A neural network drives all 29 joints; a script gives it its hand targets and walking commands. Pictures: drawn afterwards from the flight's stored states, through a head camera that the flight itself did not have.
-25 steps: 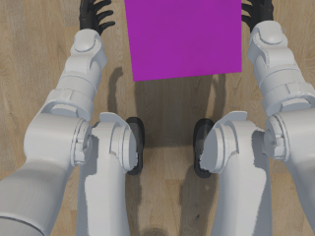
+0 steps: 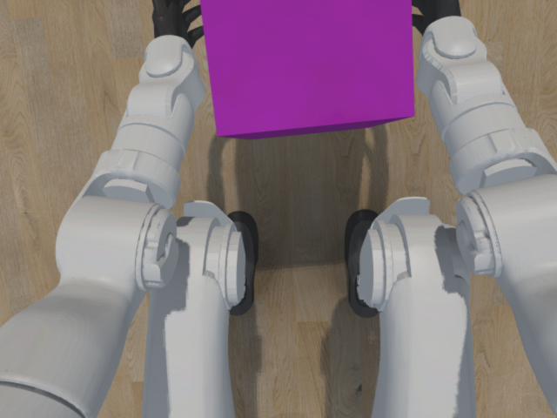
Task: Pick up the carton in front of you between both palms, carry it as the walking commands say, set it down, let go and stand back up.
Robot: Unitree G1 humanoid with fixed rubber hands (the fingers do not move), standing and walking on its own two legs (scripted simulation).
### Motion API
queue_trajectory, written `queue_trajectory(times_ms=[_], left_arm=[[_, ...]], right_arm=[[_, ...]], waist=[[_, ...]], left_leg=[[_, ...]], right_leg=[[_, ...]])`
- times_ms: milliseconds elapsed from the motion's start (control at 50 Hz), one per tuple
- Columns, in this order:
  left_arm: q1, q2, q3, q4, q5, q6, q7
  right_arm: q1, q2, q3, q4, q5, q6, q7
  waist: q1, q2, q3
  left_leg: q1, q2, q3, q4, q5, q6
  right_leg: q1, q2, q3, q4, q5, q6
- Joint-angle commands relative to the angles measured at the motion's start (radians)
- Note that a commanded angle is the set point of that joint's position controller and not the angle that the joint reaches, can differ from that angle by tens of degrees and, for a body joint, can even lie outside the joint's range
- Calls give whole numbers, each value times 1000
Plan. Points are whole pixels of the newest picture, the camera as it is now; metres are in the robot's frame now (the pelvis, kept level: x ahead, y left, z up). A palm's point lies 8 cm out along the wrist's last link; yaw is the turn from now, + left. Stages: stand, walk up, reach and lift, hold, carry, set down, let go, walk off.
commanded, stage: reach and lift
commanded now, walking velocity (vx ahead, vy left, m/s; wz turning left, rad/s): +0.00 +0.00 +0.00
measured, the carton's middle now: (304, 57) +0.51 -0.02 -0.23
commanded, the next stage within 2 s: none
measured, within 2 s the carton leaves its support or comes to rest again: neither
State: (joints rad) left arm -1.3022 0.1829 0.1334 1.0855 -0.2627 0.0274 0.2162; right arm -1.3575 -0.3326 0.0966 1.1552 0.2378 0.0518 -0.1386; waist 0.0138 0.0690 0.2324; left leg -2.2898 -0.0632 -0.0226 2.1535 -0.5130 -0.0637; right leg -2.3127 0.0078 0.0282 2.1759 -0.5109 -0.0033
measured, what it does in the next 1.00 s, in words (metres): rises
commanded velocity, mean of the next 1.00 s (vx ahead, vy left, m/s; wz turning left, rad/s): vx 0.00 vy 0.00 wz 0.00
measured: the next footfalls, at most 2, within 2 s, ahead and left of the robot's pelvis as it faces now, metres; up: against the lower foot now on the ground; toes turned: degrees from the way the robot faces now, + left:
none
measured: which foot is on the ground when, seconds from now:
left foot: down 0.00-1.00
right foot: down 0.00-1.00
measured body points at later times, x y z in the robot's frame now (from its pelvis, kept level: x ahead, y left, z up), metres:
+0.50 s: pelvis +0.01 +0.01 +0.12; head +0.25 -0.02 +0.50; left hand +0.50 +0.11 +0.05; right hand +0.48 -0.19 +0.04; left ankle +0.13 +0.13 -0.33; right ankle +0.12 -0.12 -0.33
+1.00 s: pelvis +0.06 +0.01 +0.25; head +0.21 -0.02 +0.68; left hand +0.47 +0.12 +0.21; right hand +0.45 -0.19 +0.20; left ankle +0.13 +0.13 -0.33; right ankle +0.12 -0.12 -0.33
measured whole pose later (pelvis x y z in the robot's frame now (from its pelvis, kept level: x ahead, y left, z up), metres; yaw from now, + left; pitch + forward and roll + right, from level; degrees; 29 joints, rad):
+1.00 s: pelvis +0.06 +0.01 +0.25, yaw -5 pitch +31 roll +1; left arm -0.57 -0.13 0.38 0.59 0.13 0.28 0.10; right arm -0.59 0.04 -0.31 0.64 -0.15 0.31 -0.05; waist 0.00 0.02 -0.26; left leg -1.40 -0.08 -0.06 1.37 -0.52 -0.02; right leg -1.43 0.05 0.06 1.37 -0.48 0.02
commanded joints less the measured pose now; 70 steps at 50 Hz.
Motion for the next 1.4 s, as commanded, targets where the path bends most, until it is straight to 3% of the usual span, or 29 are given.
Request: queue_trajectory(times_ms=[0, 100, 180, 220, 280, 340, 460, 600, 1080, 1380], left_arm=[[-526, -1020, -351, -436, -20, 24, -211], [-537, -1053, -348, -553, 64, 101, -247], [-446, -1094, -201, -398, 207, 171, -284], [-418, -1117, -124, -345, 277, 203, -301], [-382, -1174, -73, -302, 331, 239, -317], [-327, -1220, -62, -287, 359, 254, -328], [-213, -1302, -193, -367, 315, 250, -336], [-123, -1330, -356, -467, 243, 266, -344], [299, -1347, -346, -411, 316, 268, -378], [508, -1357, -402, -497, 330, 348, -411]], right_arm=[[-532, 1020, 223, -553, 34, 10, 181], [-444, 1165, 195, -578, -45, 107, 225], [-337, 1250, 59, -382, -161, 177, 280], [-293, 1252, -41, -298, -240, 205, 305], [-251, 1257, -141, -256, -320, 224, 325], [-237, 1271, -158, -271, -351, 225, 339], [-204, 1328, -7, -438, -290, 213, 348], [-94, 1363, 135, -542, -222, 234, 336], [303, 1440, 151, -552, -282, 231, 320], [497, 1459, 205, -643, -283, 310, 343]], waist=[[-67, -173, -1623], [-35, -156, -1500], [10, -139, -1191], [4, -130, -1121], [-23, -95, -1148], [-31, -73, -1189], [-27, -80, -1370], [-39, -97, -1413], [-18, -91, -1014], [-14, -72, -794]], left_leg=[[658, -123, 119, -153, 323, 23], [597, -129, 135, -232, 141, 41], [499, -124, 127, -329, -49, 58], [488, -123, 119, -374, -94, 66], [549, -126, 101, -448, -81, 59], [629, -130, 89, -513, -30, 47], [792, -134, 78, -581, 143, 29], [917, -130, 64, -667, 176, 26], [1363, -95, -30, -1126, 230, 55], [1817, -46, -77, -1469, 435, 64]], right_leg=[[1027, 116, -78, -222, 433, 1], [948, 141, -79, -302, 232, 9], [746, 145, -58, -405, -42, 1], [706, 146, -52, -450, -134, -7], [723, 145, -64, -490, -102, -14], [752, 146, -72, -535, -18, -14], [906, 155, -80, -592, 178, 6], [1081, 158, -69, -679, 228, 19], [1559, 129, 32, -1147, 285, 7], [1946, 99, 69, -1481, 468, -2]])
